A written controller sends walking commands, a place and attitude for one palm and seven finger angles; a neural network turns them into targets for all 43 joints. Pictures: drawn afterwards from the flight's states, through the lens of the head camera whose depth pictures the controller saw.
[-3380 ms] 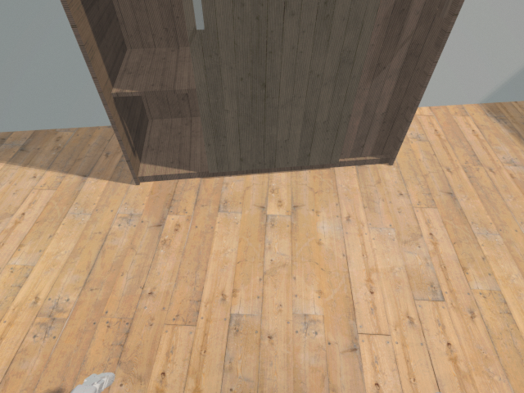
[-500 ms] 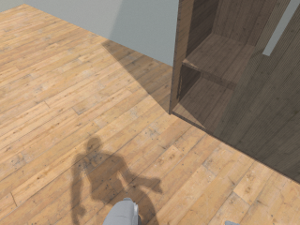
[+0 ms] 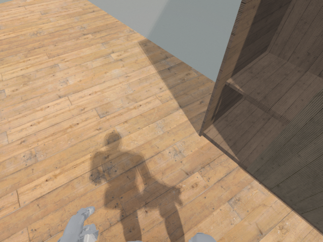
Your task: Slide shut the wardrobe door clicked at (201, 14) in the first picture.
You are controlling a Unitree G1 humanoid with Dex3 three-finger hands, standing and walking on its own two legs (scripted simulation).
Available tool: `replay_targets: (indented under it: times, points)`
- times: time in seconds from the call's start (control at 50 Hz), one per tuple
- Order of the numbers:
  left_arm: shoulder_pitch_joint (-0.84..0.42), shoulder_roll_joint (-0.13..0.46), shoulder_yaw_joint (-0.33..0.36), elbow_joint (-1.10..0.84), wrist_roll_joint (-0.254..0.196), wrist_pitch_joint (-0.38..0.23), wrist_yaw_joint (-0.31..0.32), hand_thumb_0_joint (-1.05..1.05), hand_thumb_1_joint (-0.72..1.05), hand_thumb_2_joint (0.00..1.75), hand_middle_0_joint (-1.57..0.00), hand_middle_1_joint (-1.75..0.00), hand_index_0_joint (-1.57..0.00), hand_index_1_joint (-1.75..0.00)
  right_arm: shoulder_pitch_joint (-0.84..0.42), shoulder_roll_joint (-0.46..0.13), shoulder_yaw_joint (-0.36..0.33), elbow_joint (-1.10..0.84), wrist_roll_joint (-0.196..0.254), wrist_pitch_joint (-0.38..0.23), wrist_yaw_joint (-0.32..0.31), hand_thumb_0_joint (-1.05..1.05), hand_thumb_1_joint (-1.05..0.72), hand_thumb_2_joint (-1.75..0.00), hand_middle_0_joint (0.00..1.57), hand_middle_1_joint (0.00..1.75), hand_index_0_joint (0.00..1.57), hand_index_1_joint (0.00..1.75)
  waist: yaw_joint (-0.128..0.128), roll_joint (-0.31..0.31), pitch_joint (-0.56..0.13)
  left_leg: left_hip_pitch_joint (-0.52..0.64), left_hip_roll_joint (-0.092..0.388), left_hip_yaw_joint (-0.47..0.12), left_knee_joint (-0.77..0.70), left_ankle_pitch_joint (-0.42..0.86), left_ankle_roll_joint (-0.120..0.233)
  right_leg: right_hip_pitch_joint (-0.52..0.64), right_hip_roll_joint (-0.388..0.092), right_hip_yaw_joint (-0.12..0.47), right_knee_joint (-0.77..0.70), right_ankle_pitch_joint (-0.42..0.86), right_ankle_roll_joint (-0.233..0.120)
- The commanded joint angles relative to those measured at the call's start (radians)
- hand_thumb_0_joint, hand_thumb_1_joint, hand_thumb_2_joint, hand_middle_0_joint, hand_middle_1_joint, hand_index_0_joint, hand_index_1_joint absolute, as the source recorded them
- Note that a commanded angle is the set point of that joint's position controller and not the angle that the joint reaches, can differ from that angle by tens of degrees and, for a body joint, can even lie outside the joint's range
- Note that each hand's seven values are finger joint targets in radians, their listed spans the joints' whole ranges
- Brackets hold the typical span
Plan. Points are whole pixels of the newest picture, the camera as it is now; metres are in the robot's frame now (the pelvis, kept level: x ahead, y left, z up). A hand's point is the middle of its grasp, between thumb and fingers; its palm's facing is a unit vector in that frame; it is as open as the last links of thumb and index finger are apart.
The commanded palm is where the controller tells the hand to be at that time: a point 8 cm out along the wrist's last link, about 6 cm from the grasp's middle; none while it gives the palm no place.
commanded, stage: walk to a spot facing it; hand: right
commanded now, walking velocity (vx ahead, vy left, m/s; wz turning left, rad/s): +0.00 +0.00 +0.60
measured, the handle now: out of the picture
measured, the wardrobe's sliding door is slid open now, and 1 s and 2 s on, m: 0.37 0.37 0.37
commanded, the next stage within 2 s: turn to face it in 0.98 s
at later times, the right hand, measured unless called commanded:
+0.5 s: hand out of the picture +0.14 -0.22 -0.16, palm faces -0.28 +0.94 -0.22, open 7.4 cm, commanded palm none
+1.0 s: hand (203, 232) +0.17 -0.11 -0.14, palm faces -0.49 +0.84 -0.24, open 7.4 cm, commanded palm none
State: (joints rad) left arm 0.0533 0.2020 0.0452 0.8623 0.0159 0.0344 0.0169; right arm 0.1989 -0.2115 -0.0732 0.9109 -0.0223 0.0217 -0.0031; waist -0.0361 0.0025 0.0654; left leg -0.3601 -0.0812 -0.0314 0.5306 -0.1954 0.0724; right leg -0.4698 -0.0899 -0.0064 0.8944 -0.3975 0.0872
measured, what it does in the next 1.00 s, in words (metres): steps on the spot, turning left: right foot, then left foot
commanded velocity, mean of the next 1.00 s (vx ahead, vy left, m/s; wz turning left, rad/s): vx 0.09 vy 0.00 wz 0.54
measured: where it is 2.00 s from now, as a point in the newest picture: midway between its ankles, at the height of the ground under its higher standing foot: outside the picture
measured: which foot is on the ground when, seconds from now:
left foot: down 0.00-0.10, up 0.12-0.58, down 0.60-1.00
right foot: up 0.00-0.08, down 0.10-0.60, up 0.62-1.00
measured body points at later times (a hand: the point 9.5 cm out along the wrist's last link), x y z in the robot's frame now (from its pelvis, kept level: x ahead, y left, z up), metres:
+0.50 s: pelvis +0.00 -0.04 +0.01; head +0.05 -0.04 +0.45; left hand -0.04 +0.21 -0.13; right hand +0.16 -0.26 -0.15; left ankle -0.06 +0.09 -0.68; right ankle +0.01 -0.14 -0.73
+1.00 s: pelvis +0.02 +0.03 +0.01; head +0.03 +0.05 +0.46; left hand -0.04 +0.29 -0.14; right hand +0.19 -0.15 -0.12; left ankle -0.05 +0.08 -0.73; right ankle +0.14 -0.09 -0.66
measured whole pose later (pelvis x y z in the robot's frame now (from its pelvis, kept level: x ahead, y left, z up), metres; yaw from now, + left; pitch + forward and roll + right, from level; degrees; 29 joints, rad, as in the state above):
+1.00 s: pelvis +0.02 +0.03 +0.01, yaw +33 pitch +0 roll -1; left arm 0.17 0.24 0.07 0.93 0.03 0.04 -0.01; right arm 0.28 -0.17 -0.05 0.94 -0.01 -0.03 0.01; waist 0.00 -0.04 0.03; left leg -0.14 -0.07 -0.05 0.40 -0.26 0.08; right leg -0.53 -0.11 -0.03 1.00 -0.30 0.11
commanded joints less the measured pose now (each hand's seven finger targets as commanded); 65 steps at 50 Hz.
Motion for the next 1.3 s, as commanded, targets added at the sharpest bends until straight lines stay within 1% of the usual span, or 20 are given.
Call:
replay_targets:
  times: [0.0, 0.06, 0.08, 0.1, 0.2, 0.4, 0.52, 0.56, 0.58, 0.6, 0.62, 0.64, 0.74, 1.04, 1.1, 1.16, 1.18, 1.2, 1.22, 1.28]
  points:
    - [0.071, 0.079, 0.019, -0.061, -0.011, -0.022, 0.012, 0.0, 0.9, 0.9, -0.2, -0.3, -0.2, -0.3, 0.024, -0.198, -0.05, -0.081, -0.003, -0.006, -0.008, 0.0, -0.9, -0.9, 0.2, 0.3, 0.2, 0.3, 0.006, 0.153, -0.173, 0.161, 0.259, -0.331, -0.107, 0.423, 0.106, 0.101, 0.056, -0.019, -0.184, -0.027, -0.012]
    - [0.184, 0.126, 0.028, -0.036, -0.014, -0.037, 0.023, 0.0, 0.9, 0.9, -0.2, -0.3, -0.2, -0.3, -0.024, -0.176, -0.044, -0.102, 0.011, 0.004, -0.007, 0.0, -0.9, -0.9, 0.2, 0.3, 0.2, 0.3, 0.07, 0.099, -0.216, 0.004, 0.178, -0.288, 0.009, 0.297, 0.006, 0.407, 0.009, 0.009, -0.511, 0.173, -0.042]
    - [0.199, 0.221, 0.043, -0.043, -0.002, -0.045, 0.024, 0.0, 0.9, 0.9, -0.2, -0.3, -0.2, -0.3, -0.005, -0.116, -0.033, -0.123, 0.022, 0.005, 0.001, 0.0, -0.9, -0.9, 0.2, 0.3, 0.2, 0.3, 0.074, -0.167, -0.229, -0.186, 0.037, -0.156, 0.178, -0.039, -0.062, 0.545, -0.229, 0.237, -0.615, 0.284, -0.112]
    - [0.174, 0.272, 0.053, -0.063, -0.002, -0.034, 0.018, 0.0, 0.9, 0.9, -0.2, -0.3, -0.2, -0.3, -0.002, -0.116, -0.029, -0.133, 0.01, 0.004, 0.007, 0.0, -0.9, -0.9, 0.2, 0.3, 0.2, 0.3, 0.061, -0.289, -0.174, -0.29, 0.018, -0.028, 0.413, -0.401, -0.109, 0.498, -0.413, 0.355, -0.603, 0.496, -0.196]
    - [0.043, 0.148, 0.014, -0.095, 0.004, -0.044, 0.023, 0.0, 0.9, 0.9, -0.2, -0.3, -0.2, -0.3, 0.069, -0.143, -0.052, -0.061, -0.006, 0.029, 0.031, 0.0, -0.9, -0.9, 0.2, 0.3, 0.2, 0.3, -0.005, -0.163, -0.051, -0.245, 0.088, -0.01, 0.746, -0.188, -0.15, 0.296, -0.21, 0.007, -0.579, 0.531, -0.165]
    - [0.256, 0.178, 0.05, -0.008, 0.008, -0.04, 0.015, 0.0, 0.9, 0.9, -0.2, -0.3, -0.2, -0.3, -0.083, -0.082, -0.027, -0.092, 0.004, 0.04, 0.036, 0.0, -0.9, -0.9, 0.2, 0.3, 0.2, 0.3, 0.089, -0.189, -0.061, -0.203, 0.145, 0.086, 0.454, -0.237, -0.161, 0.455, -0.272, -0.076, -0.537, 0.616, -0.217]
    - [0.246, 0.208, 0.07, 0.017, 0.013, -0.035, 0.001, 0.0, 0.9, 0.9, -0.2, -0.3, -0.2, -0.3, -0.07, -0.071, -0.021, -0.096, 0.004, 0.015, 0.031, 0.0, -0.9, -0.9, 0.2, 0.3, 0.2, 0.3, 0.073, -0.229, -0.109, -0.014, 0.11, 0.138, 0.129, -0.2, -0.107, 0.425, -0.298, -0.163, -0.419, 0.641, -0.174]
    - [0.252, 0.197, 0.067, 0.015, 0.001, -0.034, -0.007, 0.0, 0.9, 0.9, -0.2, -0.3, -0.2, -0.3, 0.038, -0.128, -0.032, -0.067, -0.001, -0.005, 0.022, 0.0, -0.9, -0.9, 0.2, 0.3, 0.2, 0.3, 0.007, -0.09, -0.173, 0.258, 0.136, 0.103, -0.116, 0.058, -0.071, 0.293, -0.262, -0.238, -0.195, 0.555, -0.083]
    - [0.243, 0.125, 0.047, -0.023, -0.005, -0.028, -0.013, 0.0, 0.9, 0.9, -0.2, -0.3, -0.2, -0.3, 0.121, -0.255, -0.054, -0.044, -0.01, -0.021, 0.006, 0.0, -0.9, -0.9, 0.2, 0.3, 0.2, 0.3, -0.035, 0.246, -0.202, 0.475, 0.382, -0.233, -0.17, 0.388, 0.026, -0.013, -0.135, -0.269, 0.041, 0.041, -0.015]
    - [0.187, 0.092, 0.031, -0.059, 0.0, -0.017, -0.006, 0.0, 0.9, 0.9, -0.2, -0.3, -0.2, -0.3, 0.153, -0.316, -0.065, -0.031, 0.008, -0.015, -0.007, 0.0, -0.9, -0.9, 0.2, 0.3, 0.2, 0.3, -0.045, 0.318, -0.219, 0.444, 0.515, -0.372, -0.129, 0.737, 0.117, -0.134, -0.053, -0.148, 0.23, -0.267, 0.006]
    - [0.185, 0.108, 0.032, -0.057, -0.004, -0.007, 0.006, 0.0, 0.9, 0.9, -0.2, -0.3, -0.2, -0.3, 0.143, -0.29, -0.062, -0.036, 0.013, -0.01, -0.017, 0.0, -0.9, -0.9, 0.2, 0.3, 0.2, 0.3, -0.035, 0.216, -0.217, 0.409, 0.499, -0.289, -0.12, 0.662, 0.155, -0.134, -0.068, -0.043, 0.295, -0.229, -0.008]
    - [0.155, 0.104, 0.027, -0.05, 0.0, -0.005, 0.006, 0.0, 0.9, 0.9, -0.2, -0.3, -0.2, -0.3, 0.101, -0.254, -0.061, -0.048, 0.014, -0.01, -0.022, 0.0, -0.9, -0.9, 0.2, 0.3, 0.2, 0.3, -0.029, 0.257, -0.176, 0.382, 0.422, -0.274, -0.151, 0.557, 0.121, -0.173, -0.076, -0.022, 0.295, -0.169, -0.007]
    - [0.178, 0.128, 0.04, 0.003, 0.016, -0.001, -0.012, 0.0, 0.9, 0.9, -0.2, -0.3, -0.2, -0.3, 0.004, -0.184, -0.031, -0.065, 0.016, -0.031, -0.007, 0.0, -0.9, -0.9, 0.2, 0.3, 0.2, 0.3, 0.034, 0.119, -0.081, 0.254, 0.294, -0.171, -0.217, 0.3, 0.072, -0.118, -0.067, -0.037, 0.246, 0.057, 0.029]
    - [-0.027, 0.098, 0.027, -0.062, 0.005, -0.047, -0.028, 0.0, 0.9, 0.9, -0.2, -0.3, -0.2, -0.3, 0.174, -0.165, -0.023, 0.015, -0.001, -0.069, -0.008, 0.0, -0.9, -0.9, 0.2, 0.3, 0.2, 0.3, -0.018, 0.108, -0.012, 0.305, 0.308, -0.348, -0.267, 0.162, 0.137, -0.133, -0.002, -0.018, -0.046, 0.058, -0.001]
    - [0.011, 0.08, 0.014, -0.04, -0.004, -0.055, -0.022, 0.0, 0.9, 0.9, -0.2, -0.3, -0.2, -0.3, 0.156, -0.149, -0.014, 0.036, -0.005, -0.068, -0.018, 0.0, -0.9, -0.9, 0.2, 0.3, 0.2, 0.3, 0.01, 0.124, -0.03, 0.279, 0.296, -0.298, -0.21, 0.344, 0.109, 0.008, 0.025, -0.03, -0.177, 0.066, -0.026]
    - [0.214, 0.082, -0.002, 0.067, -0.003, -0.077, -0.006, 0.0, 0.9, 0.9, -0.2, -0.3, -0.2, -0.3, 0.146, -0.102, 0.005, 0.07, 0.011, -0.067, -0.028, 0.0, -0.9, -0.9, 0.2, 0.3, 0.2, 0.3, 0.078, 0.049, -0.124, 0.235, 0.173, -0.165, -0.007, 0.413, 0.015, 0.352, 0.06, -0.046, -0.476, 0.33, -0.05]
    - [0.294, 0.153, 0.007, 0.088, 0.003, -0.087, 0.001, 0.0, 0.9, 0.9, -0.2, -0.3, -0.2, -0.3, 0.2, -0.071, 0.014, 0.08, 0.02, -0.066, -0.027, 0.0, -0.9, -0.9, 0.2, 0.3, 0.2, 0.3, 0.091, -0.11, -0.211, 0.115, 0.104, -0.098, 0.159, 0.2, -0.031, 0.539, -0.081, 0.1, -0.464, 0.562, -0.102]
    - [0.315, 0.219, 0.019, 0.091, -0.001, -0.083, 0.0, 0.0, 0.9, 0.9, -0.2, -0.3, -0.2, -0.3, 0.261, -0.03, 0.027, 0.1, 0.025, -0.064, -0.025, 0.0, -0.9, -0.9, 0.2, 0.3, 0.2, 0.3, 0.067, -0.307, -0.25, -0.016, 0.047, 0.018, 0.343, -0.32, -0.077, 0.606, -0.298, 0.318, -0.485, 0.822, -0.209]
    - [0.275, 0.205, 0.008, 0.082, -0.003, -0.06, 0.001, 0.0, 0.9, 0.9, -0.2, -0.3, -0.2, -0.3, 0.265, -0.038, 0.028, 0.105, 0.017, -0.054, -0.033, 0.0, -0.9, -0.9, 0.2, 0.3, 0.2, 0.3, 0.045, -0.245, -0.187, 0.006, 0.073, 0.001, 0.399, -0.448, -0.086, 0.459, -0.323, 0.342, -0.556, 0.714, -0.272]
    - [0.179, 0.146, -0.009, 0.075, 0.003, -0.048, 0.012, 0.0, 0.9, 0.9, -0.2, -0.3, -0.2, -0.3, 0.141, -0.054, 0.022, 0.111, -0.002, -0.024, -0.027, 0.0, -0.9, -0.9, 0.2, 0.3, 0.2, 0.3, 0.038, -0.165, 0.025, -0.046, 0.131, -0.001, 0.477, -0.332, -0.104, 0.213, -0.215, 0.327, -0.659, 0.436, -0.254]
